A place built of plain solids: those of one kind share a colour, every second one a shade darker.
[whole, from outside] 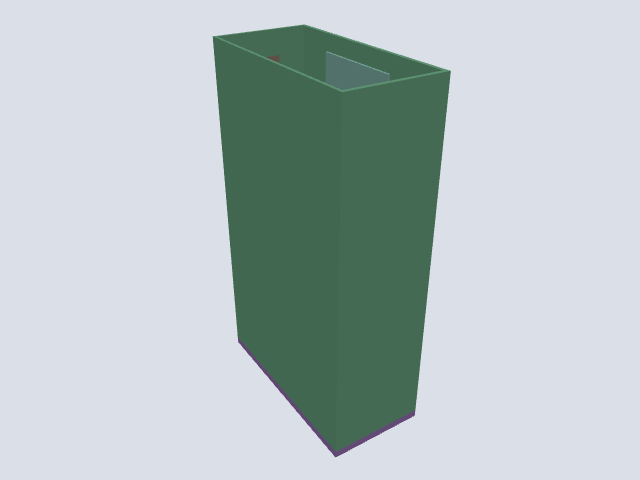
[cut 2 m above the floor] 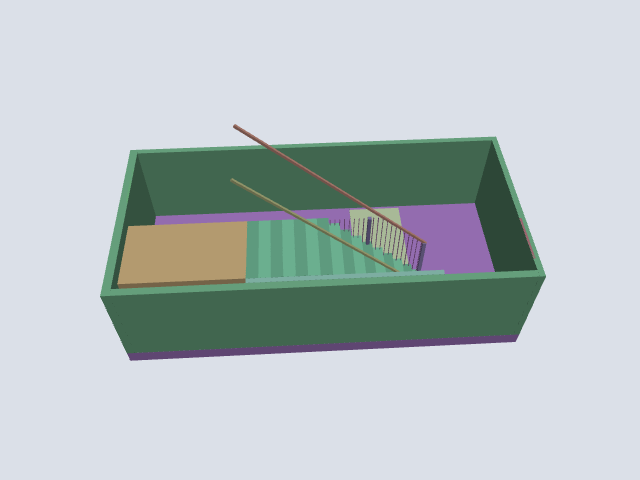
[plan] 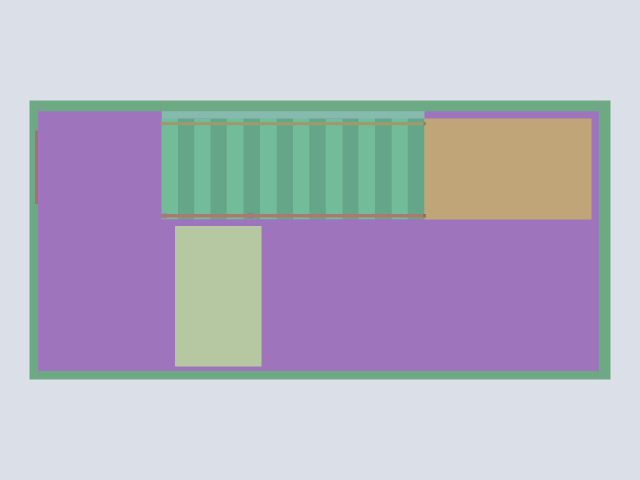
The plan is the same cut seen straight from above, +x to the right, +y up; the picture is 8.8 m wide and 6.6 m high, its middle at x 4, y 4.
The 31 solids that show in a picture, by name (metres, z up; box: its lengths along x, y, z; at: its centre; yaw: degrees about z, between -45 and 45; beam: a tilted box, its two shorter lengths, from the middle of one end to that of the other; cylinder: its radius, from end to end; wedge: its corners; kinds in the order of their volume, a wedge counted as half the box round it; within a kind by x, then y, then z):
{
 "wall_1": {"box": [0.12, 3.84, 13.47], "at": [0.07, 4.0, 6.74]},
 "wall_2": {"box": [7.71, 0.12, 13.47], "at": [3.98, 2.14, 6.74]},
 "wall_3": {"box": [7.71, 0.15, 13.47], "at": [3.98, 5.85, 6.74]},
 "wall_4": {"box": [0.16, 3.84, 13.47], "at": [7.91, 4.0, 6.74]},
 "landing_slab_1": {"box": [2.3, 1.39, 3.47], "at": [6.58, 4.98, 1.74]},
 "floor_slab_1": {"box": [7.99, 3.84, 0.3], "at": [4.0, 4.0, -0.15]},
 "tread_slab_1": {"box": [0.23, 1.39, 0.2], "at": [1.94, 4.98, 0.1]},
 "tread_slab_2": {"box": [0.23, 1.39, 0.41], "at": [2.16, 4.98, 0.2]},
 "tread_slab_3": {"box": [0.23, 1.39, 0.61], "at": [2.38, 4.98, 0.31]},
 "tread_slab_4": {"box": [0.23, 1.39, 0.82], "at": [2.61, 4.98, 0.41]},
 "tread_slab_5": {"box": [0.24, 1.39, 1.02], "at": [2.84, 4.98, 0.51]},
 "tread_slab_6": {"box": [0.24, 1.39, 1.22], "at": [3.06, 4.98, 0.61]},
 "tread_slab_7": {"box": [0.23, 1.39, 1.43], "at": [3.29, 4.98, 0.71]},
 "tread_slab_8": {"box": [0.23, 1.39, 1.63], "at": [3.52, 4.98, 0.82]},
 "tread_slab_9": {"box": [0.23, 1.39, 1.84], "at": [3.74, 4.98, 0.92]},
 "tread_slab_10": {"box": [0.23, 1.39, 2.04], "at": [3.97, 4.98, 1.02]},
 "tread_slab_11": {"box": [0.23, 1.39, 2.25], "at": [4.19, 4.98, 1.12]},
 "tread_slab_12": {"box": [0.23, 1.39, 2.45], "at": [4.42, 4.98, 1.23]},
 "tread_slab_13": {"box": [0.23, 1.39, 2.66], "at": [4.65, 4.98, 1.33]},
 "tread_slab_14": {"box": [0.23, 1.39, 2.86], "at": [4.87, 4.98, 1.43]},
 "tread_slab_15": {"box": [0.23, 1.39, 3.06], "at": [5.1, 4.98, 1.53]},
 "tread_slab_16": {"box": [0.23, 1.39, 3.27], "at": [5.32, 4.98, 1.63]},
 "wall_wall_1": {"box": [3.61, 0.1, 12.82], "at": [3.63, 5.72, 6.41]},
 "corr_mat_top_1": {"box": [1.19, 1.93, 0.09], "at": [2.6, 3.23, -0.03]},
 "door_front_leaf_1": {"box": [0.045, 1.01, 2.09], "at": [0.1, 5.0, 1.04]},
 "door_end_leaf_1": {"box": [0.045, 0.97, 2.07], "at": [7.85, 3.17, 1.03]},
 "door_leaf_1": {"box": [0.045, 0.97, 2.07], "at": [0.1, 4.2, 11.46]},
 "rail_top_1": {"beam": [0.05, 0.05], "from": [1.82, 4.33, 1.15], "to": [5.44, 4.33, 4.42]},
 "posts_1": {"box": [0.07, 0.07, 0.98], "at": [1.86, 4.33, 0.69]},
 "posts_2": {"box": [0.07, 0.07, 1.02], "at": [3.04, 4.33, 1.74]},
 "handrail_rail_1": {"beam": [0.045, 0.045], "from": [1.82, 5.6, 1.15], "to": [5.44, 5.6, 4.42]}
}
